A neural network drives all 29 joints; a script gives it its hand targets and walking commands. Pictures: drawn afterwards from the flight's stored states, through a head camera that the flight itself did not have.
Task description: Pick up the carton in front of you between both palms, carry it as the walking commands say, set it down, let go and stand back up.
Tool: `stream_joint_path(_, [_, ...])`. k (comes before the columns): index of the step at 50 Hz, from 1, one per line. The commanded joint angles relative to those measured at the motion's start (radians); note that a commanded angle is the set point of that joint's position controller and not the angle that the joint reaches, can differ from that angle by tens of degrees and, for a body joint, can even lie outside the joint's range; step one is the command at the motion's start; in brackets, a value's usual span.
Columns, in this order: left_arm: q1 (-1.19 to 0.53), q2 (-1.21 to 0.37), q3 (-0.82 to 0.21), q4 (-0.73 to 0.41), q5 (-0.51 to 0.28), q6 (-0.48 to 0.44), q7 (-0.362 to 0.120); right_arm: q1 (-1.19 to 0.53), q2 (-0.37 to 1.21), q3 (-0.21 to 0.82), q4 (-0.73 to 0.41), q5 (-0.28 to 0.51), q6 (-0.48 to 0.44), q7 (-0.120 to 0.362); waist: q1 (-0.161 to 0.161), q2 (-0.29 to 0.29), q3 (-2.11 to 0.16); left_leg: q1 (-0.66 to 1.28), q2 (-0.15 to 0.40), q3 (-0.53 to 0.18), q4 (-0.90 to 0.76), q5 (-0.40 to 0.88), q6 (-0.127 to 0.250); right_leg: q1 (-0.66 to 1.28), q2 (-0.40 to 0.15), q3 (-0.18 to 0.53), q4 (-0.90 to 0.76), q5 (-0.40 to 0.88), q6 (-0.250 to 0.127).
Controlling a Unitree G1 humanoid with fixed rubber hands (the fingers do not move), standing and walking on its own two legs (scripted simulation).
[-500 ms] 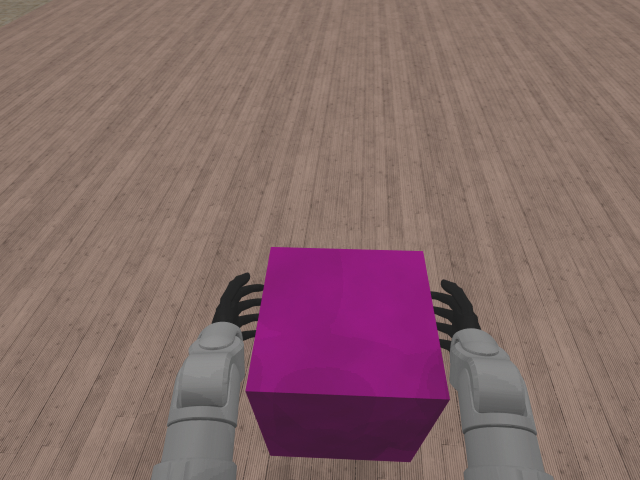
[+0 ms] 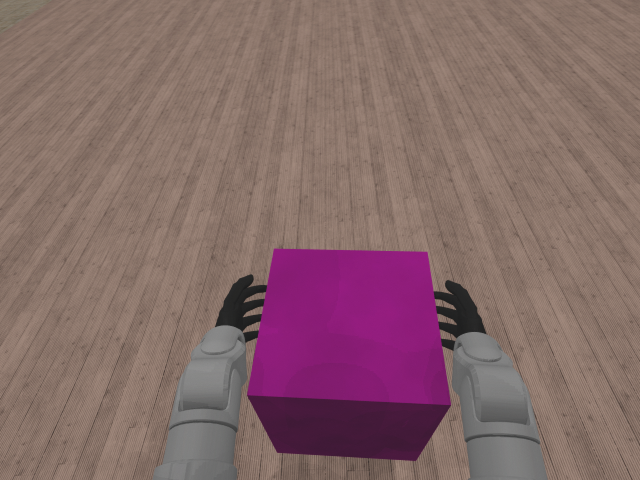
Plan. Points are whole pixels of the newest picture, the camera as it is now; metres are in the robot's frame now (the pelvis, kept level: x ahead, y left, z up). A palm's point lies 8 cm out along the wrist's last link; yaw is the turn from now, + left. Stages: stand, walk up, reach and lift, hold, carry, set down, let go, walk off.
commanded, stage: hold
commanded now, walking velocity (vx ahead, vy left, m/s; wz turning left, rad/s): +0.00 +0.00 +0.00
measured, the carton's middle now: (347, 358) +0.28 +0.00 -0.05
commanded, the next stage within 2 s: set down in 0.12 s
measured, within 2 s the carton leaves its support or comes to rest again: neither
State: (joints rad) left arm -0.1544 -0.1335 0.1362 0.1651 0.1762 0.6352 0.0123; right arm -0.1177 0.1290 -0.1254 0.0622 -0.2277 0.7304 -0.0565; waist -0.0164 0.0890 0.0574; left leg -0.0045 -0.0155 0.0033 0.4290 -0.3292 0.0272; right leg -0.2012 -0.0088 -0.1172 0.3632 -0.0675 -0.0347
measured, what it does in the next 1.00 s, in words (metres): lowers itself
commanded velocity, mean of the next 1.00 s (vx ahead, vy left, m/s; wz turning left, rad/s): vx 0.00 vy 0.00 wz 0.00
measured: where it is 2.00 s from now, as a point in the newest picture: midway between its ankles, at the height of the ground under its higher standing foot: outside the picture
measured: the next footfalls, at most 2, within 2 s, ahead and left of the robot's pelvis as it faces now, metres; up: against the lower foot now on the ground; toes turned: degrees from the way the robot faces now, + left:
none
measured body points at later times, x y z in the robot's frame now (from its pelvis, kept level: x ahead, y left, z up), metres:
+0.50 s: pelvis -0.03 -0.03 -0.03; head -0.01 -0.05 +0.42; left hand +0.31 +0.16 +0.01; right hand +0.34 -0.14 -0.02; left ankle -0.05 +0.10 -0.74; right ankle +0.09 -0.10 -0.74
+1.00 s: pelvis -0.06 +0.00 -0.15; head +0.17 -0.01 +0.25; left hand +0.38 +0.18 -0.20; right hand +0.38 -0.12 -0.23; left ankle -0.05 +0.10 -0.74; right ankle +0.09 -0.10 -0.74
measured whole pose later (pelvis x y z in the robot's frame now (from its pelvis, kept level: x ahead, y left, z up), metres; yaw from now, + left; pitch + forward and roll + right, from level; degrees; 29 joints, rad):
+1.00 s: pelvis -0.06 +0.00 -0.15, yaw +6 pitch +33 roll +2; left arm -0.79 -0.04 0.41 0.69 0.19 0.15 -0.01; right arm -0.69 0.09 -0.38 0.56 -0.18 0.19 -0.11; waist 0.01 0.05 -0.09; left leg -1.34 -0.10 -0.02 1.35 -0.58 0.02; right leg -1.51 0.04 0.04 1.21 -0.28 -0.01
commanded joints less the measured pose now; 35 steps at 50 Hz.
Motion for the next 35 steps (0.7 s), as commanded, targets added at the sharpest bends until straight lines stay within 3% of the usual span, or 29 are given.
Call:
stream_joint_path(1, [-0.351,-0.807,-0.412,-0.008,-0.137,-0.039,-0.152,-0.485,0.759,0.561,-0.126,0.246,-0.054,0.197,0.054,-0.091,-0.216,-0.509,0.004,-0.178,-0.175,0.105,0.058,0.61,0.057,0.203,0.106,0.142,0.036])
stream_joint_path(5, [-0.403,-0.85,-0.421,0.011,-0.143,-0.051,-0.152,-0.486,0.763,0.552,-0.085,0.239,-0.058,0.207,0.035,-0.062,-0.167,-0.559,0.03,-0.188,-0.208,0.017,0.068,0.61,0.064,0.198,0.117,0.063,0.036])
stream_joint_path(7, [-0.443,-0.857,-0.426,0.009,-0.132,-0.057,-0.153,-0.49,0.766,0.507,-0.045,0.222,-0.067,0.208,0.02,-0.023,-0.144,-0.573,0.033,-0.182,-0.205,-0.02,0.063,0.602,0.063,0.202,0.125,0.036,0.03])
stream_joint_path(9, [-0.531,-0.835,-0.409,0.037,-0.121,-0.072,-0.161,-0.537,0.778,0.444,0.045,0.195,-0.079,0.206,0.011,-0.029,-0.111,-0.602,0.036,-0.178,-0.189,-0.092,0.067,0.6,0.063,0.201,0.136,-0.024,0.023])
stream_joint_path(11, [-0.659,-0.828,-0.339,0.114,-0.075,-0.092,-0.171,-0.639,0.793,0.355,0.15,0.158,-0.1,0.21,-0.001,-0.001,-0.095,-0.626,0.034,-0.155,-0.159,-0.168,0.068,0.57,0.062,0.209,0.144,-0.136,0.019])
stream_joint_path(13, [-0.788,-0.823,-0.257,0.231,-0.039,-0.129,-0.197,-0.748,0.818,0.265,0.274,0.124,-0.134,0.212,-0.014,-0.014,-0.084,-0.656,0.023,-0.128,-0.098,-0.24,0.067,0.527,0.062,0.221,0.157,-0.25,0.019])
stream_joint_path(16, [-0.946,-0.797,-0.101,0.441,0.04,-0.209,-0.236,-0.914,0.869,0.128,0.469,0.063,-0.2,0.207,-0.003,-0.072,-0.12,-0.67,-0.011,-0.102,0.027,-0.251,0.064,0.445,0.058,0.261,0.153,-0.397,0.028])
stream_joint_path(18, [-0.987,-0.743,-0.026,0.522,0.084,-0.254,-0.249,-0.913,0.882,0.063,0.569,0.018,-0.241,0.194,0.012,-0.106,-0.158,-0.663,-0.031,-0.095,0.107,-0.205,0.057,0.366,0.063,0.278,0.171,-0.422,0.046])
stream_joint_path(19, [-0.992,-0.718,0.024,0.559,0.12,-0.27,-0.249,-0.934,0.851,0.037,0.581,0.001,-0.263,0.183,0.015,-0.101,-0.139,-0.697,-0.037,-0.1,0.145,-0.187,0.052,0.317,0.063,0.287,0.183,-0.422,0.044])
stream_joint_path(20, [-0.96,-0.676,0.074,0.587,0.134,-0.281,-0.247,-0.929,0.826,0.01,0.598,-0.021,-0.277,0.172,0.033,-0.133,-0.153,-0.691,-0.044,-0.096,0.174,-0.168,0.049,0.279,0.067,0.284,0.188,-0.437,0.053])
stream_joint_path(21, [-0.925,-0.657,0.107,0.618,0.164,-0.294,-0.244,-0.908,0.8,-0.017,0.609,-0.044,-0.289,0.158,0.038,-0.117,-0.156,-0.729,-0.046,-0.098,0.185,-0.143,0.052,0.272,0.063,0.299,0.194,-0.416,0.053])
stream_joint_path(22, [-0.891,-0.614,0.165,0.625,0.19,-0.304,-0.242,-0.902,0.77,-0.042,0.609,-0.061,-0.306,0.146,0.062,-0.137,-0.159,-0.765,-0.045,-0.108,0.214,-0.125,0.052,0.244,0.055,0.302,0.212,-0.396,0.06])
stream_joint_path(23, [-0.858,-0.588,0.188,0.649,0.192,-0.309,-0.239,-0.891,0.737,-0.066,0.613,-0.067,-0.322,0.135,0.066,-0.139,-0.166,-0.782,-0.049,-0.099,0.226,-0.107,0.05,0.22,0.055,0.316,0.217,-0.38,0.063])
stream_joint_path(25, [-0.844,-0.54,0.221,0.66,0.211,-0.343,-0.238,-0.888,0.689,-0.111,0.606,-0.096,-0.363,0.118,0.059,-0.126,-0.212,-0.828,-0.059,-0.089,0.275,-0.098,0.039,0.175,0.054,0.329,0.259,-0.325,0.069])
stream_joint_path(28, [-0.861,-0.541,0.211,0.661,0.219,-0.411,-0.24,-0.929,0.646,-0.111,0.581,-0.121,-0.453,0.104,0.048,-0.108,-0.3,-0.921,-0.075,-0.094,0.334,-0.046,0.033,0.048,0.076,0.287,0.369,-0.161,0.048])
stream_joint_path(29, [-0.892,-0.555,0.167,0.631,0.191,-0.449,-0.245,-0.945,0.672,-0.076,0.592,-0.103,-0.488,0.103,0.057,-0.11,-0.358,-0.979,-0.085,-0.089,0.363,-0.029,0.028,0.041,0.076,0.286,0.403,-0.092,0.043])
stream_joint_path(31, [-0.95,-0.613,0.046,0.593,0.133,-0.515,-0.249,-0.967,0.709,0.001,0.569,-0.066,-0.569,0.095,0.024,-0.096,-0.491,-1.076,-0.095,-0.095,0.43,-0.007,0.013,0.003,0.089,0.294,0.502,0.034,0.039])
stream_joint_path(32, [-0.972,-0.604,-0.012,0.557,0.105,-0.547,-0.249,-0.985,0.748,0.061,0.57,-0.029,-0.597,0.092,0.039,-0.09,-0.575,-1.145,-0.101,-0.094,0.478,0.016,0.005,-0.003,0.088,0.305,0.553,0.092,0.039])
stream_joint_path(33, [-0.994,-0.628,-0.07,0.535,0.077,-0.564,-0.246,-0.985,0.77,0.108,0.564,-0.014,-0.616,0.086,0.018,-0.098,-0.663,-1.22,-0.111,-0.092,0.515,0.022,-0.003,0.014,0.092,0.317,0.602,0.173,0.04])
stream_joint_path(34, [-1.002,-0.64,-0.125,0.536,0.046,-0.575,-0.24,-1.018,0.799,0.168,0.532,0.014,-0.631,0.08,0.039,-0.106,-0.768,-1.274,-0.116,-0.087,0.546,0.027,-0.012,0.061,0.091,0.329,0.638,0.214,0.045])
stream_joint_path(35, [-1.048,-0.647,-0.185,0.506,0.02,-0.583,-0.232,-1.048,0.815,0.213,0.524,0.034,-0.636,0.072,0.03,-0.113,-0.866,-1.332,-0.121,-0.082,0.575,0.008,-0.019,0.12,0.091,0.347,0.676,0.252,0.04])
